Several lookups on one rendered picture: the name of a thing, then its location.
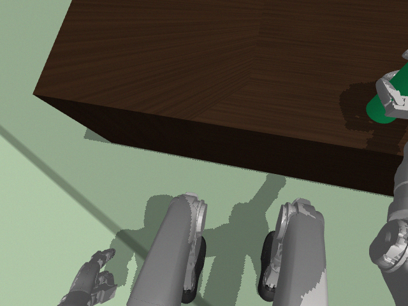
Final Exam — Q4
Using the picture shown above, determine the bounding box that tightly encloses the right robot arm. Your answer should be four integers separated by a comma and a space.
369, 142, 408, 306

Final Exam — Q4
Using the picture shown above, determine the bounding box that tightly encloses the right robot foot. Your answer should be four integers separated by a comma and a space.
258, 231, 276, 302

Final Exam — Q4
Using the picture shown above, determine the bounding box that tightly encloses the right robot hand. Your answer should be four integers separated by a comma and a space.
375, 50, 408, 119

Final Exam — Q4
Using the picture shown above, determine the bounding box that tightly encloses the left robot arm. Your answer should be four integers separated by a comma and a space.
57, 291, 92, 306

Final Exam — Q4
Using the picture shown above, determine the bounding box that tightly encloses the left robot hand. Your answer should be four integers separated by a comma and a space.
69, 249, 117, 306

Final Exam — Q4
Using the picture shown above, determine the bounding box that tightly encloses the bottle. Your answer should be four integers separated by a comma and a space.
366, 62, 408, 124

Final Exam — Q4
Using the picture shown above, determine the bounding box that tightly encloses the left robot foot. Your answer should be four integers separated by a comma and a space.
181, 236, 206, 304

